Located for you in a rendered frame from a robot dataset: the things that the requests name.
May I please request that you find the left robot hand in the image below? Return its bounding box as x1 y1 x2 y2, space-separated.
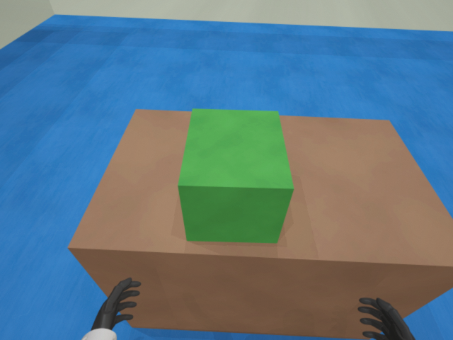
91 278 141 331

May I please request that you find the pedestal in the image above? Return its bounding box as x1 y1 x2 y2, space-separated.
67 109 453 340

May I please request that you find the right robot hand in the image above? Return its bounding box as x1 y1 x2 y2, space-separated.
358 297 415 340

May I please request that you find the carton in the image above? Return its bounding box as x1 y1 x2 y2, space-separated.
178 108 294 244

